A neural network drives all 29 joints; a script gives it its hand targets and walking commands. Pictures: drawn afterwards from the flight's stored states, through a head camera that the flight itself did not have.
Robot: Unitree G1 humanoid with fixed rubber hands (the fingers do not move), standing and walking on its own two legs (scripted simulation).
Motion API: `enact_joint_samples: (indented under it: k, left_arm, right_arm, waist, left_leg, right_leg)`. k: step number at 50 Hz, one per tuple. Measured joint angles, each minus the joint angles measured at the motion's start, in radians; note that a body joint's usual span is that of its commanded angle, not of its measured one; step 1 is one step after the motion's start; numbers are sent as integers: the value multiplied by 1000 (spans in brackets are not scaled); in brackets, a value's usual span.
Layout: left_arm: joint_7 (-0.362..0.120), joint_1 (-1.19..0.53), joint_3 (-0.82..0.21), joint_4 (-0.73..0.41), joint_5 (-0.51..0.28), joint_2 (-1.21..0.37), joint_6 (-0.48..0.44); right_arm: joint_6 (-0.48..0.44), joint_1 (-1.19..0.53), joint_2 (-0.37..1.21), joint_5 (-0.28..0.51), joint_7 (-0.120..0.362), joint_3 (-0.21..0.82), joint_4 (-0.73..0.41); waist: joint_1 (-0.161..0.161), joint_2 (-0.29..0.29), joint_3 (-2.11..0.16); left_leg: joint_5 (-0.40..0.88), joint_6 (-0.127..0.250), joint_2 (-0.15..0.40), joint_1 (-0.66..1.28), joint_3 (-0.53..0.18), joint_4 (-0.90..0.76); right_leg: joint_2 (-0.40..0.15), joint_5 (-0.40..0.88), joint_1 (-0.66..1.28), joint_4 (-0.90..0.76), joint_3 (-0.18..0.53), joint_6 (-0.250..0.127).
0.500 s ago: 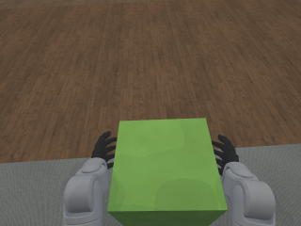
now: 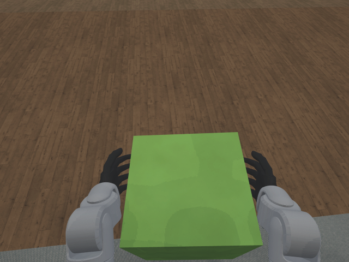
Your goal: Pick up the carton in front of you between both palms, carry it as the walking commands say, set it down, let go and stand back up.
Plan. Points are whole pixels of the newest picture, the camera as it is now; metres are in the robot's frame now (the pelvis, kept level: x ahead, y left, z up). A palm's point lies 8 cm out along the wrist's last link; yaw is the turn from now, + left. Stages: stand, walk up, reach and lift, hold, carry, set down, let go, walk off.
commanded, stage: carry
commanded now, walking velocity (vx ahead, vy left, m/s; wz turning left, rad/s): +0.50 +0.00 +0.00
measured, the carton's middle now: (187, 202) +0.24 +0.00 +0.03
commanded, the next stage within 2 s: none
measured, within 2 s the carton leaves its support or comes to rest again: neither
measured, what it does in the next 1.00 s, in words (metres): walks ahead: right foot, then left foot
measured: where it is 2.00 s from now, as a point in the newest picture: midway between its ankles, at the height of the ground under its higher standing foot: (182, 121)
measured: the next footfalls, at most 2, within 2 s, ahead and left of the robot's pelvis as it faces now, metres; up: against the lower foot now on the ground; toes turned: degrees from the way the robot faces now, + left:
right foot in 0.48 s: +0.49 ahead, -0.10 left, +0.01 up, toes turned -9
left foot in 0.94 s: +0.79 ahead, +0.06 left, +0.03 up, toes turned +7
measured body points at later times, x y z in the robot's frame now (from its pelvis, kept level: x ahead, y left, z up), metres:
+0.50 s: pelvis +0.33 -0.02 +0.00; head +0.33 -0.03 +0.45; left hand +0.63 +0.14 +0.15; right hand +0.64 -0.17 +0.14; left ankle +0.12 +0.08 -0.70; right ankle +0.45 -0.10 -0.71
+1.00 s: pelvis +0.65 -0.01 +0.02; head +0.71 -0.01 +0.46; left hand +1.03 +0.13 +0.15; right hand +1.02 -0.18 +0.15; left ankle +0.75 +0.06 -0.69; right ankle +0.47 -0.10 -0.65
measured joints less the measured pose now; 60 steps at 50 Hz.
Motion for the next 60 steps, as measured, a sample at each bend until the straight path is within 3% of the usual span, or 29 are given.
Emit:
enact_joint_samples:
  k: [2, 3, 5, 10, 16, 21, 24, 25, 28, 30, 32, 39, 43, 46, 48, 49, 51, 53, 56, 60]
  left_arm:
    - [3, -21, 15, 24, 3, 0, 17]
    - [3, -27, 17, 32, 5, 0, 23]
    - [3, -33, 11, 42, 7, 0, 25]
    - [3, -33, -11, 42, 7, -1, -1]
    - [10, -57, -4, -7, 3, -1, 7]
    - [26, -171, 53, -8, -26, -4, 39]
    - [43, -299, 76, 73, -42, 14, 49]
    - [50, -348, 81, 119, -44, 20, 43]
    - [81, -464, 102, 229, -64, 42, 49]
    - [88, -511, 132, 263, -76, 51, 53]
    - [89, -555, 166, 288, -84, 53, 47]
    - [76, -659, 233, 363, -79, 49, 8]
    - [67, -664, 239, 372, -63, 36, 4]
    - [61, -657, 236, 373, -52, 34, 8]
    - [56, -649, 237, 376, -49, 50, 12]
    - [51, -645, 239, 381, -49, 59, 11]
    - [45, -633, 243, 387, -48, 61, 10]
    - [44, -621, 252, 367, -38, 43, 12]
    - [40, -608, 257, 314, -19, 8, 2]
    - [31, -587, 239, 245, -8, -7, -19]
  right_arm:
    - [8, -28, -1, 2, 0, -6, 41]
    - [11, -32, 0, 2, 0, -10, 50]
    - [12, -26, 1, 4, 0, -17, 49]
    - [-5, -5, 0, 8, 0, -30, 16]
    - [2, -44, -1, 18, 0, -35, -16]
    - [28, -170, 1, 28, -3, -72, 4]
    - [50, -282, -37, 40, -26, -97, 56]
    - [54, -327, -64, 52, -30, -106, 90]
    - [77, -446, -111, 88, -45, -132, 192]
    - [85, -515, -100, 86, -53, -161, 240]
    - [80, -570, -81, 72, -55, -188, 271]
    - [43, -659, -54, 36, -52, -241, 325]
    - [41, -651, -45, 28, -50, -254, 318]
    - [39, -642, -42, 27, -48, -253, 324]
    - [25, -646, -35, 22, -47, -241, 354]
    - [16, -646, -31, 15, -47, -233, 368]
    - [12, -640, -26, 8, -48, -225, 382]
    - [10, -623, -25, 18, -50, -222, 369]
    - [-7, -598, -25, 44, -53, -227, 324]
    - [-28, -592, -29, 73, -54, -231, 273]
  waist:
    - [-9, 12, 22]
    - [-11, 21, 34]
    - [-13, 35, 49]
    - [-18, 55, 47]
    - [-5, 50, 21]
    - [-3, 49, 20]
    - [8, 69, 30]
    - [23, 88, 41]
    - [53, 88, 92]
    - [58, 87, 123]
    - [60, 82, 146]
    - [52, 69, 145]
    - [51, 69, 124]
    - [41, 60, 113]
    - [10, 37, 122]
    - [-10, 24, 130]
    - [-41, 29, 151]
    - [-64, 44, 173]
    - [-81, 59, 200]
    - [-88, 63, 197]
  left_leg:
    - [-57, 15, 6, 28, 3, 11]
    - [-56, 2, 8, 55, 2, -17]
    - [-57, 0, 7, 116, -1, -89]
    - [-64, -12, 3, 267, -23, -245]
    - [-132, -46, -6, 438, -41, -341]
    - [-255, -90, -7, 555, -54, -315]
    - [-396, -110, 28, 553, -64, -119]
    - [-391, -98, 54, 491, -83, 51]
    - [-349, -57, 18, 231, -210, 562]
    - [-290, -33, 9, 85, -234, 704]
    - [-239, -25, 14, -33, -238, 728]
    - [-161, -41, 34, -273, -206, 584]
    - [-113, -38, 26, -272, -168, 362]
    - [-93, -15, -11, -195, -115, 150]
    - [-94, 13, -45, -120, -77, 82]
    - [-134, 23, -55, -110, -73, 114]
    - [-193, 29, -63, -76, -81, 127]
    - [-204, 17, -67, -23, -93, 81]
    - [-215, 19, -66, 64, -108, -5]
    - [-253, 7, -59, 171, -130, -79]
  right_leg:
    - [17, 33, -173, 352, 89, -12]
    - [30, 56, -255, 475, 113, -22]
    - [36, 122, -390, 573, 123, -39]
    - [12, 260, -585, 430, 100, -37]
    - [-4, 386, -657, 137, 58, -19]
    - [23, 430, -628, -13, 9, -58]
    - [64, 356, -555, -58, -28, -88]
    - [75, 308, -565, -3, -37, -103]
    - [80, 270, -545, 27, -32, -133]
    - [89, 250, -504, -13, -26, -129]
    - [96, 235, -460, -61, -19, -125]
    - [107, 160, -314, -162, 5, -120]
    - [112, 91, -211, -199, 23, -102]
    - [102, 14, -137, -178, 29, -69]
    - [66, -42, -149, -6, 21, -56]
    - [62, -10, -199, 154, 57, -53]
    - [103, 10, -340, 504, 142, -63]
    - [127, 41, -471, 708, 170, -77]
    - [121, 90, -627, 738, 172, -83]
    - [92, 107, -763, 594, 163, -70]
